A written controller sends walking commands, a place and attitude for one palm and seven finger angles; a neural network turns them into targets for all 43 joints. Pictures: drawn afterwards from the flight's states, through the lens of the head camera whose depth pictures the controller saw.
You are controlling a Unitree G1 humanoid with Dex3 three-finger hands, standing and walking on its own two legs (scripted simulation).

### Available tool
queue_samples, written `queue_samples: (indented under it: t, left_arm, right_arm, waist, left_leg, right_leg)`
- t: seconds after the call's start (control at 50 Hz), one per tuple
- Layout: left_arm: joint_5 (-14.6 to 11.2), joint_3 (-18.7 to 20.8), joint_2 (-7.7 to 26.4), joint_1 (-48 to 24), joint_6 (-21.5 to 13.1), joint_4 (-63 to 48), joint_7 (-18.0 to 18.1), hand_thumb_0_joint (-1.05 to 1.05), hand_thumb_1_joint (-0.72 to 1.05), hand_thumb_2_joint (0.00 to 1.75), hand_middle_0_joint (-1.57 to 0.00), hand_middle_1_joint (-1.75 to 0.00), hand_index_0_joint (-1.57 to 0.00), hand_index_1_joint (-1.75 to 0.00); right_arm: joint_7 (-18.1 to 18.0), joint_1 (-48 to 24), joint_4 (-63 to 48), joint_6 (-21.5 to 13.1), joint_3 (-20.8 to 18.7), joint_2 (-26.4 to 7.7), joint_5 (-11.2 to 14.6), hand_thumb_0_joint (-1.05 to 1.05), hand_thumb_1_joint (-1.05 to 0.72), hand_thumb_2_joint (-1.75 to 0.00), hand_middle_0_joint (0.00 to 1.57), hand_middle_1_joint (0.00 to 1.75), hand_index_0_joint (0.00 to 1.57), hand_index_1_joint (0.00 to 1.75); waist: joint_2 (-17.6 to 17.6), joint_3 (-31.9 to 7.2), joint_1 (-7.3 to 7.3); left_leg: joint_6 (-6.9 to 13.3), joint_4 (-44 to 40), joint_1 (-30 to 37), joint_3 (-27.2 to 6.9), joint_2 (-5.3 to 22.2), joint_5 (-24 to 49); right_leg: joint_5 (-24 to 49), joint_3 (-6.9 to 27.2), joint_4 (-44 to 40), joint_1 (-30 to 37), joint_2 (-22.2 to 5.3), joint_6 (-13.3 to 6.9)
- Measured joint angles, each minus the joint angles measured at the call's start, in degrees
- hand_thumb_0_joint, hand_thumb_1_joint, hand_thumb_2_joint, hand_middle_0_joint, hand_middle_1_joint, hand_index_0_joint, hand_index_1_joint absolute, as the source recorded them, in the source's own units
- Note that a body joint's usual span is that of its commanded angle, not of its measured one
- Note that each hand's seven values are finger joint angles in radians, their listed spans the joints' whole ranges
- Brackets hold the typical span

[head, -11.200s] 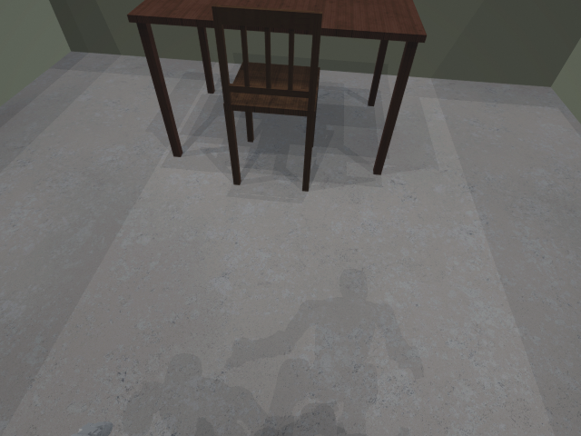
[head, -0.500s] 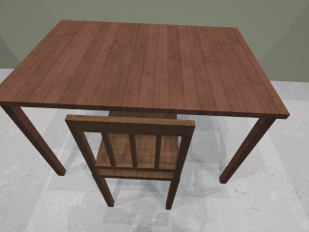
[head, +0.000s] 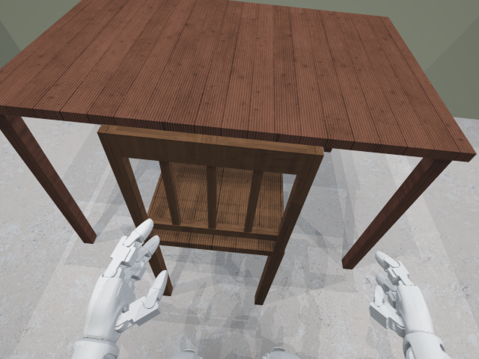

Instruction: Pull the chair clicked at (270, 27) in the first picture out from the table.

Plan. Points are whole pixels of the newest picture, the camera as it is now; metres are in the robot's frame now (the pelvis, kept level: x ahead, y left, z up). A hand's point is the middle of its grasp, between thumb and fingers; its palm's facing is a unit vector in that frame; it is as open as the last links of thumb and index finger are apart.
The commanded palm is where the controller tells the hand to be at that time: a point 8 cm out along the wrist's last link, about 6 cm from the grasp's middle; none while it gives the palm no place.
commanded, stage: raise the hand toward the chair's back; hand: left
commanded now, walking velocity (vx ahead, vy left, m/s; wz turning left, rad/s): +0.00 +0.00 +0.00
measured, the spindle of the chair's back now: (212, 198) +0.44 +0.08 -0.04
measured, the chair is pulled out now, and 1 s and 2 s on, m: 0.00 0.00 0.00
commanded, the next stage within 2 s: aim the fingers beside a spindle in 1.72 s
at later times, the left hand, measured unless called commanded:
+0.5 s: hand (124, 295) +0.21 +0.19 +0.02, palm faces +0.01 -1.00 -0.04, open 13.2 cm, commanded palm +0.18 +0.24 +0.02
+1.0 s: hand (102, 281) +0.23 +0.22 +0.03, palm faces +0.01 -1.00 -0.05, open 16.7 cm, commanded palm +0.21 +0.28 +0.04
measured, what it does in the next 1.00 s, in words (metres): stands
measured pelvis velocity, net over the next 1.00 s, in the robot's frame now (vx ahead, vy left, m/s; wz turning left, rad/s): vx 0.00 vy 0.02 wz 0.03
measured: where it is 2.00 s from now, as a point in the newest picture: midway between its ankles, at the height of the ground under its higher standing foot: outside the picture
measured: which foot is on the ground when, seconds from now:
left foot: down 0.00-1.00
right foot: down 0.00-1.00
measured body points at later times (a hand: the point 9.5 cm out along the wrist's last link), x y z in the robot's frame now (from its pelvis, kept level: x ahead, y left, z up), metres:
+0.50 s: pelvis -0.01 +0.00 -0.02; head +0.07 +0.01 +0.43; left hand +0.21 +0.24 +0.03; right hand +0.15 -0.23 -0.11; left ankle +0.00 +0.10 -0.66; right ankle +0.03 -0.09 -0.66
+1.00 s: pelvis +0.00 +0.02 -0.01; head +0.08 +0.04 +0.44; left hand +0.22 +0.28 +0.04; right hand +0.21 -0.20 -0.07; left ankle +0.00 +0.10 -0.66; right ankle +0.03 -0.09 -0.66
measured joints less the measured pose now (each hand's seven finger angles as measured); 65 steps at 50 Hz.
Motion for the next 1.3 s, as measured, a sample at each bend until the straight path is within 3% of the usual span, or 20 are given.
queue_samples:
  t: [0.1,0.16,0.22,0.26,0.32,0.38,0.42,0.52,0.64,0.8,1.06,1.3]
  left_arm:
    - [-1.15,1.28,2.66,6.17,5.39,-5.00,1.23,0.01,0.55,0.75,-0.17,-0.25,-0.17,-0.24]
    - [-2.45,3.02,4.08,7.87,4.71,-9.41,2.02,0.01,0.47,0.72,-0.16,-0.24,-0.16,-0.23]
    - [-3.73,3.73,4.83,5.59,3.35,-11.44,-0.15,0.01,0.40,0.69,-0.15,-0.22,-0.15,-0.22]
    - [-4.30,3.59,5.22,2.90,4.40,-11.34,-2.43,0.01,0.36,0.67,-0.14,-0.22,-0.14,-0.21]
    - [-4.71,3.39,5.77,-0.44,8.89,-10.34,-4.85,0.01,0.29,0.64,-0.13,-0.21,-0.14,-0.20]
    - [-5.33,4.19,5.91,-1.36,13.34,-9.60,-4.57,0.01,0.22,0.61,-0.13,-0.19,-0.13,-0.19]
    - [-5.60,5.12,5.70,-0.73,14.30,-9.68,-3.13,0.00,0.17,0.59,-0.13,-0.19,-0.13,-0.19]
    - [-5.40,6.50,5.62,1.01,11.30,-9.63,-0.14,0.00,0.06,0.54,-0.11,-0.17,-0.12,-0.17]
    - [-5.50,6.53,6.62,0.40,8.95,-7.54,-1.21,0.00,-0.08,0.48,-0.10,-0.15,-0.10,-0.14]
    - [-5.46,6.53,6.94,0.04,8.96,-8.13,-0.77,-0.01,-0.27,0.40,-0.08,-0.12,-0.09,-0.12]
    - [-6.10,8.28,8.12,-3.20,11.35,-6.82,-3.70,-0.01,-0.47,0.31,-0.06,-0.09,-0.07,-0.08]
    - [-7.47,11.00,9.59,-6.47,12.62,-3.82,-5.52,-0.01,-0.49,0.30,-0.06,-0.08,-0.06,-0.08]
  right_arm:
    - [-1.08,-1.89,-5.27,2.73,1.14,1.01,0.33,0.01,-0.91,-0.90,0.19,0.30,0.20,0.30]
    - [-1.89,-1.51,-4.93,2.59,3.21,2.65,-0.01,0.01,-0.91,-0.90,0.19,0.30,0.20,0.30]
    - [-2.25,-0.85,-2.88,2.07,5.65,4.00,0.00,0.01,-0.91,-0.90,0.20,0.30,0.20,0.30]
    - [-2.45,-0.21,-1.37,2.11,7.00,4.85,0.29,0.01,-0.90,-0.90,0.20,0.30,0.20,0.30]
    - [-2.85,1.40,0.44,2.85,8.00,6.06,0.88,0.01,-0.90,-0.90,0.20,0.30,0.20,0.30]
    - [-3.36,3.51,1.59,3.74,7.80,6.73,1.27,0.01,-0.90,-0.90,0.20,0.30,0.21,0.30]
    - [-3.69,5.02,2.12,3.92,7.14,6.67,1.37,0.01,-0.90,-0.90,0.20,0.30,0.21,0.30]
    - [-4.14,7.62,2.83,3.22,5.20,4.41,1.26,0.01,-0.90,-0.90,0.20,0.30,0.20,0.30]
    - [-4.51,7.36,2.46,2.41,3.73,1.40,1.39,0.01,-0.90,-0.90,0.20,0.30,0.20,0.30]
    - [-4.18,4.95,0.31,2.18,3.94,1.66,1.11,0.01,-0.91,-0.90,0.20,0.30,0.20,0.30]
    - [-3.55,3.83,-0.91,3.18,6.96,3.60,0.83,0.01,-0.90,-0.90,0.20,0.30,0.20,0.30]
    - [-3.73,6.24,0.84,3.40,6.60,2.32,1.22,0.01,-0.90,-0.90,0.20,0.30,0.20,0.30]
  waist:
    - [0.87,0.44,2.25]
    - [2.09,0.59,3.23]
    - [3.70,0.89,3.59]
    - [4.58,1.16,3.43]
    - [5.39,1.51,2.63]
    - [5.68,1.79,1.31]
    - [5.60,1.76,0.51]
    - [5.46,1.53,-0.75]
    - [4.86,1.49,-1.14]
    - [4.46,1.43,-0.81]
    - [5.06,1.48,0.60]
    - [5.13,1.87,-0.39]
  left_leg:
    - [-0.46,7.42,-6.43,-2.37,0.60,-2.90]
    - [-0.73,9.49,-8.97,-4.17,0.90,-3.38]
    - [-0.94,10.93,-11.36,-5.69,1.00,-3.34]
    - [-0.96,11.46,-12.58,-6.07,1.05,-3.18]
    - [-0.84,11.17,-13.13,-5.76,1.13,-2.80]
    - [-0.62,9.61,-12.12,-4.88,1.23,-2.25]
    - [-0.48,8.27,-11.13,-4.27,1.29,-1.84]
    - [-0.06,6.07,-9.55,-3.54,1.05,-1.20]
    - [0.42,5.78,-9.36,-3.30,0.74,-1.32]
    - [0.82,4.61,-7.67,-3.50,0.45,-1.35]
    - [1.36,3.89,-6.59,-3.93,0.11,-1.42]
    - [1.70,2.39,-5.70,-3.58,0.06,-0.78]
  right_leg:
    - [-4.27,-2.37,6.00,-5.01,0.22,-0.65]
    - [-4.56,-4.18,6.73,-6.39,0.41,-0.95]
    - [-4.38,-5.69,6.97,-7.75,0.47,-1.15]
    - [-4.11,-6.08,7.10,-8.68,0.51,-1.19]
    - [-3.59,-5.78,6.79,-9.36,0.59,-1.08]
    - [-2.90,-4.90,5.56,-8.81,0.74,-0.80]
    - [-2.41,-4.29,4.46,-8.14,0.87,-0.58]
    - [-1.75,-3.53,2.57,-6.84,0.75,-0.12]
    - [-1.82,-3.26,2.23,-6.63,0.50,0.34]
    - [-1.70,-3.40,0.66,-4.58,0.32,0.84]
    - [-1.49,-3.77,-0.90,-2.88,0.12,1.51]
    - [-0.62,-3.40,-2.60,-1.99,0.16,1.89]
